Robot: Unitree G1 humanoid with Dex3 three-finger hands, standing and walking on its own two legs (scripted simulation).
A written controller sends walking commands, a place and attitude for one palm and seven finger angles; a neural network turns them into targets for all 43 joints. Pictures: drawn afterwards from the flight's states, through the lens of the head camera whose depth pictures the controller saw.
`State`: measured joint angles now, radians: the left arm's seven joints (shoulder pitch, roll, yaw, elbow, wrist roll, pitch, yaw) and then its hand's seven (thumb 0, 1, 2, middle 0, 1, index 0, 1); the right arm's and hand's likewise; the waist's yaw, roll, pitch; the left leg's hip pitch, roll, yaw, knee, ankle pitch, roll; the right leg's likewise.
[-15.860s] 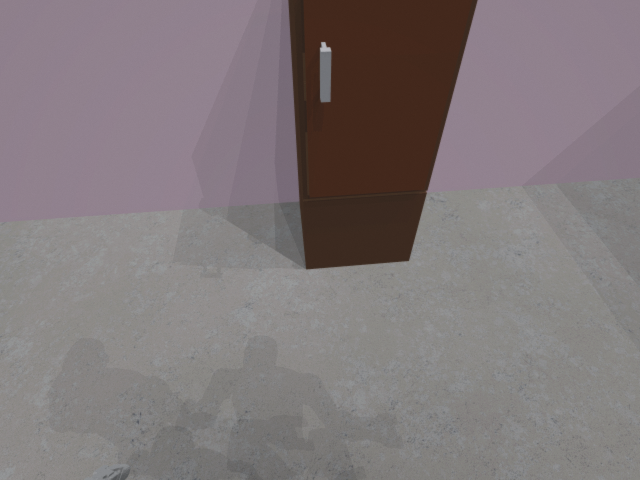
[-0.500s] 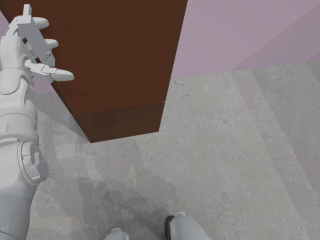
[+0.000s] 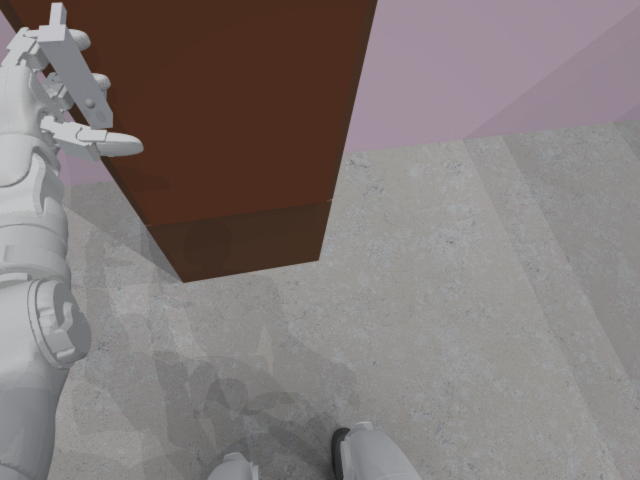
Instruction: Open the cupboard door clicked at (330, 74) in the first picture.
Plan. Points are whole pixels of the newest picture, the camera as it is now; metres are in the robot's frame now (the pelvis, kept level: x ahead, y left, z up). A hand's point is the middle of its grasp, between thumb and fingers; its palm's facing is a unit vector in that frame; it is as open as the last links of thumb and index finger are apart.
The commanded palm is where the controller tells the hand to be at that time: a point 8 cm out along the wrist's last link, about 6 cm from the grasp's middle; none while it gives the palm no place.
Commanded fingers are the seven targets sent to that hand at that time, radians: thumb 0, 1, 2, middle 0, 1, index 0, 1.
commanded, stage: close the thumb around the handle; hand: left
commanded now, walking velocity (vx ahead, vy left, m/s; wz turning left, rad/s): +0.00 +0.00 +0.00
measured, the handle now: (81, 69) +0.59 +0.23 +0.10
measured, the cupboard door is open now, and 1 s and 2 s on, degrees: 0 5 43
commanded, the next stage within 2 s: pull the door open along its arc in 0.58 s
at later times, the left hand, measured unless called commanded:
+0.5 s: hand (93, 105) +0.53 +0.20 +0.11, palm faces +0.08 -1.00 +0.00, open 6.4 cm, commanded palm +0.50 +0.25 +0.10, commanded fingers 0.00 0.90 0.90 -0.40 -1.35 -0.40 -1.35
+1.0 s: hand (103, 125) +0.50 +0.19 +0.11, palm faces +0.08 -1.00 +0.00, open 6.3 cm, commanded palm +0.44 +0.23 +0.10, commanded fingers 0.00 0.90 0.90 -0.40 -1.35 -0.40 -1.35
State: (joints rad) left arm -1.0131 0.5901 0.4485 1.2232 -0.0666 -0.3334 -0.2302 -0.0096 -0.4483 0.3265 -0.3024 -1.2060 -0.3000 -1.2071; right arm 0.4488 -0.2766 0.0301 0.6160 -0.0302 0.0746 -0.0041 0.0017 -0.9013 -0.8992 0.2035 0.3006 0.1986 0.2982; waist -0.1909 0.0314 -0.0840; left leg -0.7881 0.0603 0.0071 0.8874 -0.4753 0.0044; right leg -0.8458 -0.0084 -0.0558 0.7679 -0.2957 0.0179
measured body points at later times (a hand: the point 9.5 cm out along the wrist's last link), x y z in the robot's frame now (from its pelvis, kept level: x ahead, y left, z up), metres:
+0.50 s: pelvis +0.00 +0.00 +0.00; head +0.13 +0.01 +0.43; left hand +0.52 +0.26 +0.11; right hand -0.02 -0.26 -0.11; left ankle -0.04 +0.11 -0.69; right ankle +0.03 -0.14 -0.69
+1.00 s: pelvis +0.00 +0.00 +0.01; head +0.11 +0.00 +0.44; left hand +0.49 +0.25 +0.11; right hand -0.01 -0.26 -0.11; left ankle -0.04 +0.11 -0.69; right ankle +0.03 -0.14 -0.69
